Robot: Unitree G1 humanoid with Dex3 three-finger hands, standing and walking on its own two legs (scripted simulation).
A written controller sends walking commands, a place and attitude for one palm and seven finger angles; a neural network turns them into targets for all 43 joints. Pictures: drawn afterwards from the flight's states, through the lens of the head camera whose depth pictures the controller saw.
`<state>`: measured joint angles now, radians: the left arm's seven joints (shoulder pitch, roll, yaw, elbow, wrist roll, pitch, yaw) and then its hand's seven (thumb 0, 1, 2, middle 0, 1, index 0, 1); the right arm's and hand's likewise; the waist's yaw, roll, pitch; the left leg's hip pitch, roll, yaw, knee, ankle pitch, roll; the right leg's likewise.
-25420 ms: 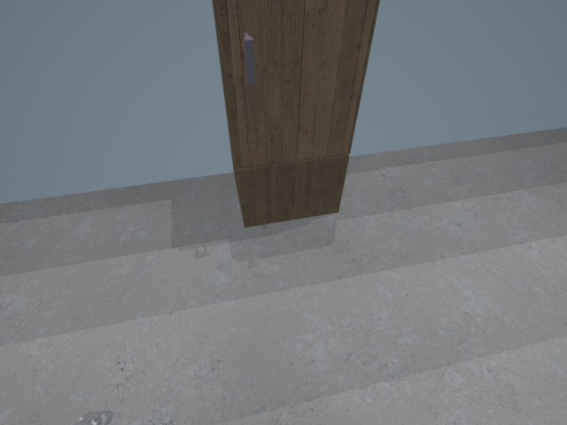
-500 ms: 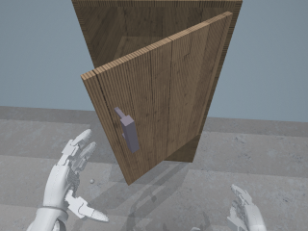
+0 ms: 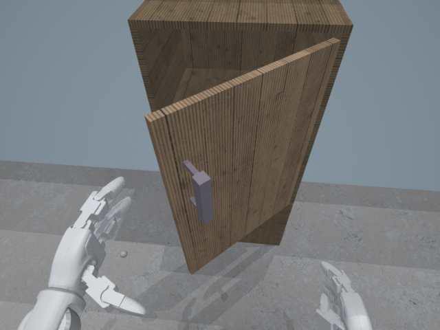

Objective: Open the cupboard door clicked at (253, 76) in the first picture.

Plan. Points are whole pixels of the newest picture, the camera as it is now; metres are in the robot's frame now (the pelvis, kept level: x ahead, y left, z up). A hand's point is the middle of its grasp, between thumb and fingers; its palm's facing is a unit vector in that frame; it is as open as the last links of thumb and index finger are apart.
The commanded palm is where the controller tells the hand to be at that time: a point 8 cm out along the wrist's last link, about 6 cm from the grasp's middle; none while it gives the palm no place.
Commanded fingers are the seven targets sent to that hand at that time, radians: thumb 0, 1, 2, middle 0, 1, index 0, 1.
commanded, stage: draw the hand back to the body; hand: left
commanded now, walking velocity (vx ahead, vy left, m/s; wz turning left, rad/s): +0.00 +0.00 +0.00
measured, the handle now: (197, 192) +0.34 +0.08 +0.07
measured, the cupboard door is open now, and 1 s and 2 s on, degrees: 42 42 42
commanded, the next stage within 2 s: step back with the hand held close in 1.16 s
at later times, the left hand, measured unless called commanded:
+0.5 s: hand (67, 228) +0.21 +0.23 +0.16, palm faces +0.35 -0.85 -0.40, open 12.6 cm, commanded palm +0.16 +0.27 +0.17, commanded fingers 0.00 0.44 0.70 -0.18 -0.30 -0.18 -0.30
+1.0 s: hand (38, 213) +0.22 +0.26 +0.19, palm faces +0.45 -0.79 -0.41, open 7.7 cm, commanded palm +0.16 +0.29 +0.20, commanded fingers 0.00 0.90 0.90 -0.20 -0.30 -0.20 -0.30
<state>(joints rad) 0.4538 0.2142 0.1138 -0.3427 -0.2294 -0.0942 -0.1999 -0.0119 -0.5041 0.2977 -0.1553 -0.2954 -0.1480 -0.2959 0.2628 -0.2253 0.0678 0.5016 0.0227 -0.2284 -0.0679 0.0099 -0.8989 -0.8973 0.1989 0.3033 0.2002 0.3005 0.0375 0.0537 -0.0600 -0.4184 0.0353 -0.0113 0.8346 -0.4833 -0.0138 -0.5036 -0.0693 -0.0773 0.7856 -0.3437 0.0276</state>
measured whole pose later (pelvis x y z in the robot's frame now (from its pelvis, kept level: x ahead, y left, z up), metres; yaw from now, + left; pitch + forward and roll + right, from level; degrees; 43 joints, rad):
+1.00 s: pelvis +0.02 +0.00 +0.04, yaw -2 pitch -5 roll -1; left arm 0.43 0.31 0.33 -0.36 -0.02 -0.09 0.11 0.01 0.84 0.88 -0.21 -0.30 -0.20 -0.30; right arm 0.18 -0.22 0.01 0.66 -0.02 -0.14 -0.08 0.01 -0.90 -0.90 0.20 0.30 0.20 0.30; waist 0.08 0.07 0.05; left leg 0.00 0.05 0.03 0.38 -0.30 -0.02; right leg -0.11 -0.04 -0.06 0.37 -0.17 0.02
